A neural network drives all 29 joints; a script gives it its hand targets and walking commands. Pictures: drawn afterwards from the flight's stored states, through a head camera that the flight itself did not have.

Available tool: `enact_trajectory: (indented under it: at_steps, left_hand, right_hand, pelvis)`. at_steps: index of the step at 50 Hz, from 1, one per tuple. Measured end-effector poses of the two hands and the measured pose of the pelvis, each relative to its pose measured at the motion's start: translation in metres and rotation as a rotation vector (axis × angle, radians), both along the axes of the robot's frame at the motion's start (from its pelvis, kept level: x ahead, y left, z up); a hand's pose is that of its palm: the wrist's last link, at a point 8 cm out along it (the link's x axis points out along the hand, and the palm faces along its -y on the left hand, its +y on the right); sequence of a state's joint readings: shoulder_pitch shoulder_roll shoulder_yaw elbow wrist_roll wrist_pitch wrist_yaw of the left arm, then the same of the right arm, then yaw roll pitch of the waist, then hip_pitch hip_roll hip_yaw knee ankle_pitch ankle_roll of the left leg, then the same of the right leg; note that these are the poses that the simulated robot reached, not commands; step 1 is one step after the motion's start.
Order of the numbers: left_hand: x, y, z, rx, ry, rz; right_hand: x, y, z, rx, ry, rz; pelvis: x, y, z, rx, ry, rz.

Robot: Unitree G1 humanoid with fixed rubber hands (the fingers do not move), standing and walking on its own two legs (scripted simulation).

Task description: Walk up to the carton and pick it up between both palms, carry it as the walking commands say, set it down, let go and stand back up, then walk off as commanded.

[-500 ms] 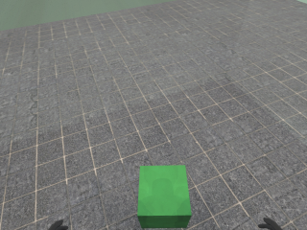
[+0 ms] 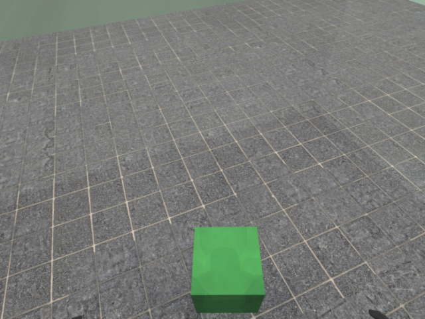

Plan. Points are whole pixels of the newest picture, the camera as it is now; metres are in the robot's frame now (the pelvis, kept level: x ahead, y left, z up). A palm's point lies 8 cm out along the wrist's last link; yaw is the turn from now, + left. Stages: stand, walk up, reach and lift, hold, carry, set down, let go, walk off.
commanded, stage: stand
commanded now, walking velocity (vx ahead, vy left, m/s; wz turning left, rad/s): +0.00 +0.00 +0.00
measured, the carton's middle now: (226, 270) +0.44 -0.02 -0.65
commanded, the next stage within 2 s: walk off in 0.38 s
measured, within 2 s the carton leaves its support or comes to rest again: neither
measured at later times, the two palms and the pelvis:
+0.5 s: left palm out of the picture +0.09 +0.32 -0.10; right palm out of the picture +0.09 -0.31 -0.10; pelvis +0.00 +0.00 +0.00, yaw +0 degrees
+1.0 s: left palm out of the picture +0.13 +0.37 -0.13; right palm out of the picture +0.02 -0.17 -0.13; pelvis +0.07 +0.09 +0.00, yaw -2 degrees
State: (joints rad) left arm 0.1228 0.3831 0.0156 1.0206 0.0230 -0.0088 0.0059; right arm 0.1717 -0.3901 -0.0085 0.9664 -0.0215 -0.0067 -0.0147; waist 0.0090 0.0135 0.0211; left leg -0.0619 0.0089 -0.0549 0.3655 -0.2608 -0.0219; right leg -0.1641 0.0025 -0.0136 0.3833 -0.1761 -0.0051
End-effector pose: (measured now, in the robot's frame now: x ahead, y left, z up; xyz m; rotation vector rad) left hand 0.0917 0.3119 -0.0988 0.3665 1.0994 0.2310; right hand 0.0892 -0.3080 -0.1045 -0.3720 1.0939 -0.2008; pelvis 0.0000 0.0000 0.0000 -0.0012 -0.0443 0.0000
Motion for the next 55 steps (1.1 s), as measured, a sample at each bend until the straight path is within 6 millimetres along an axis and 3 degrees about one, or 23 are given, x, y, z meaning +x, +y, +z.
enact_trajectory:
  at_steps: [30,34,37,40,43,45,47,50,55]
  left_hand:
    - [-0.005,0.003,-0.001,-0.001,0.034,0.010]
    - [-0.017,-0.003,-0.011,-0.032,0.073,0.023]
    - [-0.038,0.002,-0.019,-0.053,0.125,0.059]
    - [-0.062,0.016,-0.025,-0.066,0.199,0.100]
    - [-0.068,0.037,-0.033,-0.071,0.249,0.122]
    - [-0.055,0.049,-0.037,-0.072,0.258,0.104]
    - [-0.025,0.055,-0.034,-0.081,0.225,0.072]
    - [0.036,0.058,-0.026,-0.100,0.128,-0.001]
    - [0.142,0.049,-0.019,-0.126,0.001,-0.106]
  right_hand:
    - [-0.004,0.000,-0.002,0.002,0.036,-0.011]
    - [-0.020,0.013,-0.013,0.017,0.116,-0.022]
    - [-0.029,0.030,-0.017,0.033,0.170,-0.019]
    - [-0.027,0.050,-0.016,0.053,0.178,-0.021]
    - [-0.026,0.073,-0.019,0.062,0.177,-0.036]
    - [-0.036,0.089,-0.024,0.069,0.194,-0.063]
    - [-0.051,0.107,-0.025,0.089,0.237,-0.097]
    - [-0.068,0.133,-0.025,0.123,0.305,-0.143]
    - [-0.073,0.171,-0.029,0.181,0.376,-0.221]
  pelvis:
    - [-0.001,0.002,0.001,0.001,0.004,0.001]
    - [0.005,0.007,-0.001,-0.002,0.017,0.005]
    - [0.012,0.017,0.000,0.002,0.029,0.010]
    - [0.021,0.032,0.001,0.008,0.036,0.006]
    - [0.033,0.054,-0.004,0.002,0.035,0.002]
    - [0.042,0.067,-0.007,0.001,0.034,-0.011]
    - [0.053,0.077,-0.005,-0.001,0.038,-0.019]
    - [0.073,0.087,-0.001,0.001,0.041,-0.027]
    - [0.113,0.098,-0.003,0.011,0.045,-0.037]
